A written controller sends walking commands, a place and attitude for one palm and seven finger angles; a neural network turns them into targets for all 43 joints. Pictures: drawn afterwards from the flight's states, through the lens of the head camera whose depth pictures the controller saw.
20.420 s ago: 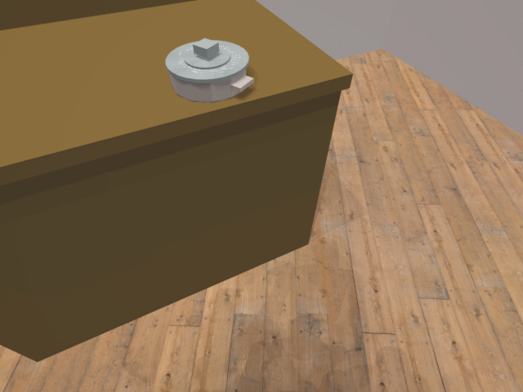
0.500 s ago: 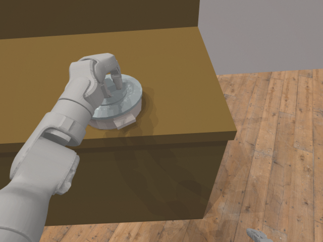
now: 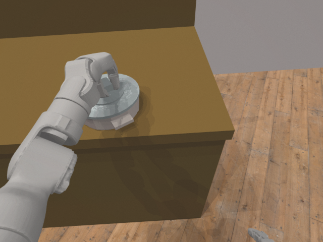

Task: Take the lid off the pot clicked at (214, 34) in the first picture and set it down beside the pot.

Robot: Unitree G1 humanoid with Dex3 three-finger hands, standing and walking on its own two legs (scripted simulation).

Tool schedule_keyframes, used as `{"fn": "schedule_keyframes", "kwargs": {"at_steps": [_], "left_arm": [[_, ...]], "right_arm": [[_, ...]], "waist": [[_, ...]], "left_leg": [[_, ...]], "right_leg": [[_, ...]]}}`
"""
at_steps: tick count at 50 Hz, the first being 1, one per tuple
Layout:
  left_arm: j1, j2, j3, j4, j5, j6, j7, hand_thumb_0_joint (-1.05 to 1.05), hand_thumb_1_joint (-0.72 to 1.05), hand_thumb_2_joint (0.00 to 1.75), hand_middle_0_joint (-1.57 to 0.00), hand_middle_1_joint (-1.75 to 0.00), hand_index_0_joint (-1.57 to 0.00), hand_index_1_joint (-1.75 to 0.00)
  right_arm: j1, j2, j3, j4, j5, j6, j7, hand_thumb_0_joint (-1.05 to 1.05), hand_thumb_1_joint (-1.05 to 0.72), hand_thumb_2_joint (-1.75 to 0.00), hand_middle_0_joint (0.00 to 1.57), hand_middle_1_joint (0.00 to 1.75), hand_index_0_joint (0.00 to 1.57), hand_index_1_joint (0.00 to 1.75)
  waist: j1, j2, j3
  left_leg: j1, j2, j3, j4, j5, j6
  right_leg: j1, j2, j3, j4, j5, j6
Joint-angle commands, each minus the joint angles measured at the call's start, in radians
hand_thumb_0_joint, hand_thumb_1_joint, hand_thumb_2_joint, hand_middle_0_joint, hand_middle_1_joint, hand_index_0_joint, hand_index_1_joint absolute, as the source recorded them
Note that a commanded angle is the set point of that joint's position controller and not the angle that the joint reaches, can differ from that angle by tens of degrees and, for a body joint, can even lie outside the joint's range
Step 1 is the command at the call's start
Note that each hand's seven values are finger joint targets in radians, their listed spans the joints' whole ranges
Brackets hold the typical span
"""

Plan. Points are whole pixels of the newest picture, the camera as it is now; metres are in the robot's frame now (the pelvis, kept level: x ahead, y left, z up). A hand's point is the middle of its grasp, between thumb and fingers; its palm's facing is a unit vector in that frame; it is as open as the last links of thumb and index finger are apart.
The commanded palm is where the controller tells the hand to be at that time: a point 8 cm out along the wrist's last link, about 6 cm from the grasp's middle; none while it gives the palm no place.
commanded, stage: lift the lid straight up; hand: left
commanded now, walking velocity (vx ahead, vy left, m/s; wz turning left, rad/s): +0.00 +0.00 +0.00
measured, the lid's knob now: (103, 86) +0.47 +0.16 +0.16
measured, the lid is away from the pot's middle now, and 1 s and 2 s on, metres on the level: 0.00 0.01 0.01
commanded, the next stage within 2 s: move the lid sideways beside the pot in 1.90 s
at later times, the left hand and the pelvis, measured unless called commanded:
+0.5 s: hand (99, 73) +0.45 +0.15 +0.22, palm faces -0.27 -0.10 -0.96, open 6.3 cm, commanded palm +0.43 +0.16 +0.29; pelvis +0.00 +0.00 +0.00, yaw +0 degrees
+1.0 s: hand (92, 57) +0.45 +0.15 +0.26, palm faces -0.21 -0.09 -0.97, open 6.2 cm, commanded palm +0.43 +0.16 +0.33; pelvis +0.00 +0.00 +0.00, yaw +1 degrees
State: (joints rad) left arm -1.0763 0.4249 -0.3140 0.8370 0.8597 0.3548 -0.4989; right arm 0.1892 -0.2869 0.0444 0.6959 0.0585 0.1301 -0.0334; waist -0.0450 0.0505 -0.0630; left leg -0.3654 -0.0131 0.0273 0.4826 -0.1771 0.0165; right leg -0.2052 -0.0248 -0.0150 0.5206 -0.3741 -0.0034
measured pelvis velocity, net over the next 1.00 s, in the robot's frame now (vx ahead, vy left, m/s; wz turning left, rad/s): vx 0.00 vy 0.00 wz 0.01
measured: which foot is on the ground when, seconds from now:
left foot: down 0.00-1.00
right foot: down 0.00-1.00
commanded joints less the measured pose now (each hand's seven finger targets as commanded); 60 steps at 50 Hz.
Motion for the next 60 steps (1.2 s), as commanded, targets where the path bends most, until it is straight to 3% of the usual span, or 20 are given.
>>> {"fn": "schedule_keyframes", "kwargs": {"at_steps": [1, 6, 8, 14, 16, 20, 23, 25, 29, 30, 33, 37, 39, 41, 44, 46, 49, 51, 54, 60], "left_arm": [[-0.592, 0.246, 0.105, -0.223, 0.03, -0.013, 0.043, 0.0, 0.61, 1.05, -0.82, -1.04, -1.02, -1.09], [-0.618, 0.264, 0.119, -0.263, 0.024, -0.008, 0.036, 0.0, 0.61, 1.05, -0.83, -1.04, -1.03, -1.09], [-0.612, 0.213, 0.078, -0.247, 0.021, 0.004, 0.031, 0.0, 0.61, 1.05, -0.83, -1.04, -1.03, -1.09], [-0.637, 0.285, 0.136, -0.258, 0.026, 0.008, 0.031, 0.0, 0.61, 1.05, -0.83, -1.04, -1.03, -1.09], [-0.622, 0.221, 0.088, -0.246, 0.03, 0.014, 0.026, 0.0, 0.61, 1.05, -0.83, -1.04, -1.03, -1.09], [-0.654, 0.272, 0.121, -0.261, 0.032, 0.022, 0.024, 0.0, 0.61, 1.05, -0.83, -1.04, -1.03, -1.09], [-0.653, 0.214, 0.077, -0.266, 0.028, 0.03, 0.014, 0.0, 0.61, 1.05, -0.83, -1.04, -1.03, -1.09], [-0.664, 0.297, 0.14, -0.276, 0.033, 0.032, 0.016, 0.0, 0.61, 1.05, -0.83, -1.04, -1.03, -1.09], [-0.643, 0.227, 0.086, -0.275, 0.02, 0.044, 0.006, 0.0, 0.61, 1.05, -0.83, -1.04, -1.03, -1.09], [-0.665, 0.284, 0.125, -0.279, 0.032, 0.043, 0.008, 0.0, 0.61, 1.05, -0.83, -1.04, -1.03, -1.09], [-0.689, 0.303, 0.136, -0.286, 0.039, 0.039, 0.007, 0.0, 0.61, 1.05, -0.83, -1.04, -1.03, -1.09], [-0.675, 0.233, 0.073, -0.213, 0.037, 0.054, -0.001, 0.0, 0.61, 1.05, -0.83, -1.04, -1.03, -1.09], [-0.709, 0.231, 0.067, -0.245, 0.021, 0.052, -0.002, 0.0, 0.61, 1.05, -0.83, -1.04, -1.03, -1.09], [-0.763, 0.315, 0.123, -0.229, 0.047, 0.045, 0.002, 0.0, 0.61, 1.05, -0.83, -1.04, -1.03, -1.09], [-0.788, 0.229, 0.054, -0.243, 0.032, 0.039, -0.006, 0.0, 0.61, 1.05, -0.83, -1.04, -1.03, -1.09], [-0.766, 0.282, 0.102, -0.197, 0.052, 0.046, -0.004, 0.0, 0.61, 1.05, -0.83, -1.04, -1.03, -1.09], [-0.791, 0.221, 0.054, -0.206, 0.035, 0.049, -0.009, 0.0, 0.61, 1.05, -0.83, -1.04, -1.03, -1.09], [-0.802, 0.302, 0.117, -0.204, 0.063, 0.046, -0.003, 0.0, 0.61, 1.05, -0.83, -1.04, -1.03, -1.09], [-0.804, 0.238, 0.069, -0.218, 0.044, 0.05, -0.012, 0.0, 0.61, 1.05, -0.83, -1.04, -1.03, -1.09], [-0.85, 0.294, 0.105, -0.207, 0.062, 0.062, -0.01, 0.0, 0.61, 1.05, -0.83, -1.04, -1.03, -1.09]], "right_arm": [[-0.096, -0.108, -0.045, -0.138, -0.004, -0.054, -0.008, 0.0, -0.9, -0.9, 0.2, 0.3, 0.2, 0.3], [-0.104, -0.109, -0.045, -0.137, -0.001, -0.066, -0.005, 0.0, -0.9, -0.9, 0.2, 0.3, 0.2, 0.3], [-0.105, -0.104, -0.043, -0.135, 0.003, -0.067, -0.002, 0.0, -0.9, -0.9, 0.2, 0.3, 0.2, 0.3], [-0.106, -0.112, -0.042, -0.128, -0.006, -0.076, -0.003, 0.0, -0.9, -0.9, 0.2, 0.3, 0.2, 0.3], [-0.116, -0.101, -0.042, -0.134, -0.002, -0.076, 0.0, 0.0, -0.9, -0.9, 0.2, 0.3, 0.2, 0.3], [-0.116, -0.109, -0.038, -0.132, -0.005, -0.071, 0.001, 0.0, -0.9, -0.9, 0.2, 0.3, 0.2, 0.3], [-0.128, -0.1, -0.039, -0.138, 0.001, -0.072, 0.003, 0.0, -0.9, -0.9, 0.2, 0.3, 0.2, 0.3], [-0.127, -0.11, -0.037, -0.136, -0.002, -0.071, 0.004, 0.0, -0.9, -0.9, 0.2, 0.3, 0.2, 0.3], [-0.134, -0.105, -0.036, -0.137, 0.001, -0.067, 0.009, 0.0, -0.9, -0.9, 0.2, 0.3, 0.2, 0.3], [-0.137, -0.108, -0.034, -0.139, 0.0, -0.068, 0.007, 0.0, -0.9, -0.9, 0.2, 0.3, 0.2, 0.3], [-0.144, -0.103, -0.033, -0.143, 0.0, -0.074, 0.002, 0.0, -0.9, -0.9, 0.2, 0.3, 0.2, 0.3], [-0.149, -0.099, -0.028, -0.133, 0.006, -0.067, 0.001, 0.0, -0.9, -0.9, 0.2, 0.3, 0.2, 0.3], [-0.149, -0.105, -0.029, -0.134, 0.003, -0.069, -0.001, 0.0, -0.9, -0.9, 0.2, 0.3, 0.2, 0.3], [-0.141, -0.105, -0.025, -0.128, -0.001, -0.077, -0.008, 0.0, -0.9, -0.9, 0.2, 0.3, 0.2, 0.3], [-0.141, -0.099, -0.029, -0.13, 0.002, -0.085, -0.006, 0.0, -0.9, -0.9, 0.2, 0.3, 0.2, 0.3], [-0.136, -0.103, -0.029, -0.123, -0.002, -0.086, -0.006, 0.0, -0.9, -0.9, 0.2, 0.3, 0.2, 0.3], [-0.132, -0.104, -0.031, -0.122, 0.0, -0.086, -0.003, 0.0, -0.9, -0.9, 0.2, 0.3, 0.2, 0.3], [-0.13, -0.105, -0.028, -0.124, -0.004, -0.091, -0.004, 0.0, -0.9, -0.9, 0.2, 0.3, 0.2, 0.3], [-0.134, -0.103, -0.031, -0.125, 0.0, -0.092, 0.003, 0.0, -0.9, -0.9, 0.2, 0.3, 0.2, 0.3], [-0.137, -0.107, -0.024, -0.124, 0.001, -0.089, 0.002, 0.0, -0.9, -0.9, 0.2, 0.3, 0.2, 0.3]], "waist": [[0.003, -0.059, -0.385], [0.004, -0.072, -0.398], [-0.002, -0.07, -0.371], [0.015, -0.085, -0.419], [0.008, -0.077, -0.396], [0.017, -0.085, -0.406], [0.01, -0.09, -0.4], [0.025, -0.09, -0.413], [0.023, -0.093, -0.379], [0.026, -0.097, -0.397], [0.029, -0.1, -0.412], [0.014, -0.109, -0.32], [0.017, -0.1, -0.337], [0.02, -0.096, -0.373], [0.008, -0.085, -0.381], [0.016, -0.083, -0.38], [0.009, -0.075, -0.367], [0.022, -0.083, -0.41], [0.016, -0.078, -0.398], [0.026, -0.093, -0.397]], "left_leg": [[0.387, -0.062, -0.031, 0.019, 0.26, 0.066], [0.407, -0.06, -0.037, 0.03, 0.333, 0.067], [0.402, -0.06, -0.04, 0.025, 0.321, 0.065], [0.407, -0.061, -0.041, 0.029, 0.345, 0.065], [0.408, -0.06, -0.038, 0.027, 0.345, 0.065], [0.401, -0.063, -0.036, 0.024, 0.349, 0.065], [0.409, -0.061, -0.034, 0.026, 0.362, 0.065], [0.402, -0.06, -0.034, 0.023, 0.36, 0.064], [0.399, -0.06, -0.034, 0.024, 0.382, 0.064], [0.395, -0.061, -0.03, 0.02, 0.35, 0.064], [0.393, -0.063, -0.029, 0.017, 0.333, 0.065], [0.358, -0.063, -0.027, 0.004, 0.278, 0.062], [0.37, -0.064, -0.031, 0.0, 0.265, 0.063], [0.37, -0.064, -0.029, -0.001, 0.251, 0.063], [0.386, -0.063, -0.031, 0.005, 0.279, 0.062], [0.381, -0.063, -0.033, 0.008, 0.283, 0.063], [0.384, -0.061, -0.034, 0.001, 0.273, 0.06], [0.384, -0.061, -0.038, 0.006, 0.301, 0.061], [0.389, -0.059, -0.035, 0.007, 0.329, 0.059], [0.378, -0.057, -0.037, -0.005, 0.311, 0.057]], "right_leg": [[-0.105, 0.07, -0.007, -0.068, 0.437, -0.03], [-0.101, 0.071, -0.008, -0.064, 0.481, -0.028], [-0.122, 0.074, -0.015, -0.068, 0.454, -0.027], [-0.083, 0.068, -0.009, -0.063, 0.487, -0.031], [-0.106, 0.067, -0.011, -0.064, 0.476, -0.027], [-0.078, 0.065, -0.007, -0.066, 0.502, -0.028], [-0.091, 0.064, -0.009, -0.066, 0.497, -0.024], [-0.07, 0.063, -0.006, -0.064, 0.502, -0.026], [-0.078, 0.063, -0.013, -0.069, 0.504, -0.028], [-0.066, 0.063, -0.005, -0.07, 0.496, -0.025], [-0.057, 0.058, -0.001, -0.067, 0.498, -0.024], [-0.1, 0.06, -0.009, -0.081, 0.441, -0.025], [-0.091, 0.059, -0.012, -0.083, 0.438, -0.029], [-0.075, 0.057, 0.0, -0.08, 0.44, -0.026], [-0.085, 0.056, -0.007, -0.076, 0.451, -0.028], [-0.088, 0.058, -0.002, -0.073, 0.45, -0.029], [-0.099, 0.057, -0.011, -0.079, 0.435, -0.032], [-0.071, 0.056, -0.003, -0.067, 0.459, -0.031], [-0.077, 0.056, -0.01, -0.069, 0.466, -0.033], [-0.068, 0.054, -0.004, -0.072, 0.452, -0.03]]}}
